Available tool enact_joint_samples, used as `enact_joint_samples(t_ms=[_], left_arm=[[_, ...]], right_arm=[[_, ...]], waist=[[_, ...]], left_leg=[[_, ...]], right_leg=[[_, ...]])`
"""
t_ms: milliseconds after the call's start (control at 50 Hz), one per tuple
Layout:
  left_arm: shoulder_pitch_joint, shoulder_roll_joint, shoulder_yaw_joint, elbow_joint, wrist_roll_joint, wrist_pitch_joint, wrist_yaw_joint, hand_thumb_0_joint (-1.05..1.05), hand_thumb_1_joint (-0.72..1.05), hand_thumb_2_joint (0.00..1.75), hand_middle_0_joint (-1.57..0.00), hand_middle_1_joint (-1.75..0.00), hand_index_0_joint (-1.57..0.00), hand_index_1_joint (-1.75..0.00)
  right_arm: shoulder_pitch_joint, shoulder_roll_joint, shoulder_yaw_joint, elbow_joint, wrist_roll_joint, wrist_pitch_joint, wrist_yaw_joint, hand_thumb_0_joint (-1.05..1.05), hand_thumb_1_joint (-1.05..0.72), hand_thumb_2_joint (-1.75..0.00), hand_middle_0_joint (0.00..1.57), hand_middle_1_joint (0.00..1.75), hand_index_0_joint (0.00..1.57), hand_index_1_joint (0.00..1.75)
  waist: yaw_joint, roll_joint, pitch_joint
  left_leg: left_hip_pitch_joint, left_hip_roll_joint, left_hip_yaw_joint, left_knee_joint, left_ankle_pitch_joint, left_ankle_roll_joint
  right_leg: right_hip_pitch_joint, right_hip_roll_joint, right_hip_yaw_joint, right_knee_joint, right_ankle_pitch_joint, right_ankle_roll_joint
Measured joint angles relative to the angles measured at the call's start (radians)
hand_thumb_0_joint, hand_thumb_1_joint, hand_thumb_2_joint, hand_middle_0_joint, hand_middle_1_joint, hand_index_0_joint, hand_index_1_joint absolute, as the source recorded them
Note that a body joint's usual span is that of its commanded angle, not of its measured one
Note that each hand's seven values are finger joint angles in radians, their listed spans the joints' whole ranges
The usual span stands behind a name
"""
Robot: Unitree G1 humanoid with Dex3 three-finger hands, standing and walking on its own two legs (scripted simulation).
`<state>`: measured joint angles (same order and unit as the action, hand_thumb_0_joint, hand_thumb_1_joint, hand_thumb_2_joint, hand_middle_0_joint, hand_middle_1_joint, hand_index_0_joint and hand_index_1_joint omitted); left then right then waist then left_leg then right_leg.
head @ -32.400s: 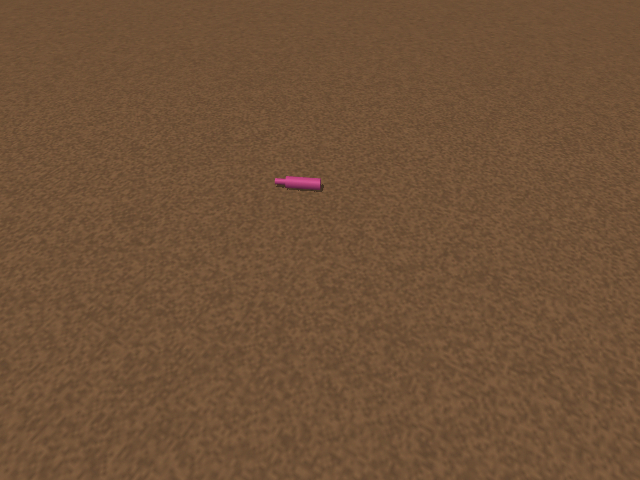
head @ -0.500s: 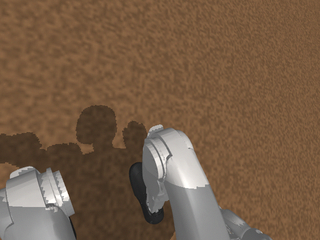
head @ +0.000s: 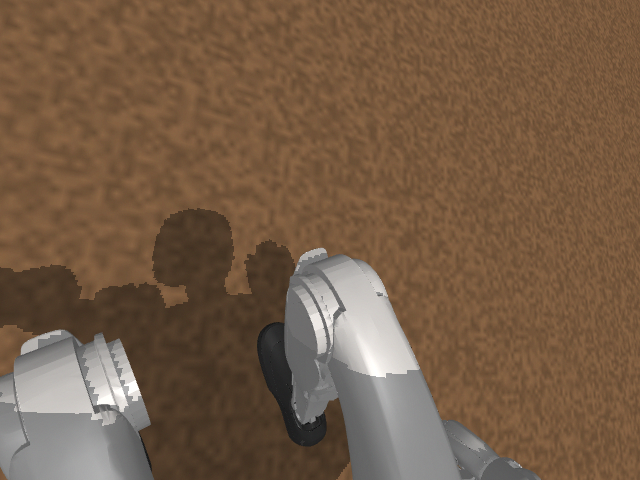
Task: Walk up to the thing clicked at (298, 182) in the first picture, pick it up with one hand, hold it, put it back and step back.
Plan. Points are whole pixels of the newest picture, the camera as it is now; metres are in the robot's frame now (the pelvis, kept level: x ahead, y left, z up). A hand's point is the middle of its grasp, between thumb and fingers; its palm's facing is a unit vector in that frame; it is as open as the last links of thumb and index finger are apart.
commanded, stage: withdraw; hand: left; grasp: from above
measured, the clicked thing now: out of the picture +0.44 +0.37 -0.27
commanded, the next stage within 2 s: home in 1.02 s
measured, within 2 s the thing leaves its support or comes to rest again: neither
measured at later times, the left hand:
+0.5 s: hand out of the picture +0.45 +0.36 -0.15, palm faces -0.32 -0.08 -0.94, open 13.9 cm
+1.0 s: hand out of the picture +0.41 +0.34 -0.12, palm faces -0.49 -0.10 -0.87, open 13.7 cm
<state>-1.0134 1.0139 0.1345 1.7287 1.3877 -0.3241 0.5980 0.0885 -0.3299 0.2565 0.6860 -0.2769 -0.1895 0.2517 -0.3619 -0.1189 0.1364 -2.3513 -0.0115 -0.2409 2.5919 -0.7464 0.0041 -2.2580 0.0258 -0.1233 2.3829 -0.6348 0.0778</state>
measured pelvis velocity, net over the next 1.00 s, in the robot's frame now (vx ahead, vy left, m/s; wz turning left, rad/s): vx -0.01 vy -0.01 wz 0.10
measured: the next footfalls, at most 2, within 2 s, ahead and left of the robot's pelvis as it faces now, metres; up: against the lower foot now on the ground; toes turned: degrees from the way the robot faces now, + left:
none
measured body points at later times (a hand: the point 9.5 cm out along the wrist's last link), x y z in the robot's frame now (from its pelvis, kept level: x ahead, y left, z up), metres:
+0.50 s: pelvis +0.01 +0.00 +0.02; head +0.24 +0.11 +0.39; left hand +0.46 +0.37 -0.10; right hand +0.09 -0.26 -0.07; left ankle +0.06 +0.12 -0.26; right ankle +0.12 -0.13 -0.26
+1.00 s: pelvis -0.01 -0.01 +0.04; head +0.21 +0.09 +0.42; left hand +0.43 +0.34 -0.07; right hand +0.08 -0.29 -0.05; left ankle +0.06 +0.12 -0.26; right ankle +0.12 -0.13 -0.26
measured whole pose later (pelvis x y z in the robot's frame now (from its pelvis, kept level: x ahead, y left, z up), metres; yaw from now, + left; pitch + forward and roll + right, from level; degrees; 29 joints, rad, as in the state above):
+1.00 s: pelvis -0.01 -0.01 +0.04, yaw +6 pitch +32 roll -9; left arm -1.01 0.82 0.05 1.51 1.31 -0.34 0.33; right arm 0.15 -0.33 0.11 0.70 -0.15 -0.02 0.13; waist -0.26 -0.02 -0.03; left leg -2.29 -0.02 -0.15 2.39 -0.66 -0.01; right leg -2.23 -0.01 -0.06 2.26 -0.60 0.05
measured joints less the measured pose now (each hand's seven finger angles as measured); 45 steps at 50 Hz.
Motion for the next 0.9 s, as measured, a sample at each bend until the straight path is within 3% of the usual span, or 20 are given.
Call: enact_joint_samples(t_ms=[240, 320, 380, 460, 540, 640, 760, 820, 900], left_arm=[[0.009, -0.005, 0.032, -0.025, -0.003, 0.024, 0.008, 0.00, -0.46, 0.99, -0.09, -1.02, -0.11, -1.02], [0.028, -0.035, 0.055, -0.094, -0.019, 0.053, 0.007, 0.00, -0.47, 0.98, -0.09, -1.02, -0.11, -1.01], [0.056, -0.074, 0.064, -0.184, -0.053, 0.090, -0.018, 0.00, -0.48, 0.98, -0.09, -1.02, -0.11, -1.01], [0.098, -0.155, 0.024, -0.330, -0.119, 0.148, -0.089, 0.00, -0.48, 0.98, -0.09, -1.01, -0.10, -1.00], [0.111, -0.222, -0.046, -0.424, -0.173, 0.195, -0.206, 0.00, -0.49, 0.99, -0.09, -1.01, -0.10, -1.00], [0.095, -0.272, -0.112, -0.456, -0.224, 0.198, -0.342, 0.00, -0.49, 0.99, -0.10, -1.00, -0.10, -1.00], [0.060, -0.265, -0.122, -0.405, -0.219, 0.128, -0.424, 0.00, -0.47, 0.98, -0.13, -0.98, -0.13, -0.99], [0.049, -0.250, -0.117, -0.371, -0.197, 0.079, -0.416, 0.00, -0.46, 0.97, -0.14, -0.97, -0.14, -0.98], [0.031, -0.228, -0.118, -0.299, -0.153, 0.025, -0.359, 0.00, -0.45, 0.97, -0.14, -0.97, -0.14, -0.98]], right_arm=[[0.009, -0.004, -0.005, -0.007, 0.002, -0.016, 0.006, 0.00, -0.90, -0.90, 0.20, 0.30, 0.20, 0.30], [0.033, -0.002, -0.034, 0.000, 0.008, -0.020, 0.019, 0.01, -0.91, -0.90, 0.20, 0.30, 0.20, 0.30], [0.051, 0.001, -0.070, 0.009, 0.025, -0.016, 0.031, 0.01, -0.91, -0.90, 0.20, 0.30, 0.20, 0.30], [0.066, 0.016, -0.131, 0.041, 0.074, 0.017, 0.040, 0.01, -0.91, -0.90, 0.20, 0.30, 0.20, 0.30], [0.061, 0.030, -0.183, 0.051, 0.125, 0.075, 0.031, 0.01, -0.91, -0.90, 0.20, 0.30, 0.20, 0.30], [0.047, 0.033, -0.205, 0.027, 0.168, 0.132, -0.006, 0.01, -0.91, -0.90, 0.20, 0.30, 0.20, 0.30], [0.034, 0.018, -0.190, -0.015, 0.178, 0.162, -0.074, 0.01, -0.91, -0.90, 0.20, 0.30, 0.20, 0.30], [0.038, 0.005, -0.178, -0.018, 0.173, 0.170, -0.099, 0.01, -0.91, -0.90, 0.20, 0.30, 0.20, 0.30], [0.049, -0.007, -0.161, -0.007, 0.159, 0.175, -0.116, 0.01, -0.91, -0.90, 0.20, 0.30, 0.20, 0.30]], waist=[[0.001, 0.003, -0.003], [0.019, 0.017, -0.034], [0.040, 0.042, -0.070], [0.087, 0.088, -0.141], [0.129, 0.126, -0.192], [0.160, 0.151, -0.217], [0.149, 0.148, -0.203], [0.141, 0.136, -0.195], [0.127, 0.118, -0.185]], left_leg=[[-0.005, 0.000, 0.000, 0.001, 0.002, 0.000], [-0.012, -0.001, 0.005, -0.006, -0.002, -0.005], [-0.019, -0.003, 0.012, -0.017, -0.004, -0.007], [-0.022, -0.005, 0.037, -0.056, -0.004, -0.006], [0.013, -0.004, 0.074, -0.124, 0.004, -0.001], [0.084, -0.002, 0.105, -0.217, 0.026, 0.000], [0.134, -0.002, 0.110, -0.280, 0.060, -0.005], [0.133, -0.003, 0.108, -0.282, 0.072, -0.008], [0.109, -0.005, 0.104, -0.259, 0.081, -0.011]], right_leg=[[-0.005, 0.001, 0.000, 0.000, 0.002, -0.001], [-0.018, -0.003, 0.003, 0.001, -0.003, -0.011], [-0.027, -0.008, 0.009, -0.002, -0.010, -0.012], [-0.033, -0.019, 0.026, -0.023, -0.023, -0.015], [-0.007, -0.031, 0.053, -0.064, -0.030, -0.015], [0.051, -0.040, 0.074, -0.133, -0.019, -0.016], [0.095, -0.044, 0.075, -0.185, 0.009, -0.023], [0.093, -0.044, 0.073, -0.186, 0.021, -0.026], [0.071, -0.042, 0.072, -0.165, 0.029, -0.029]])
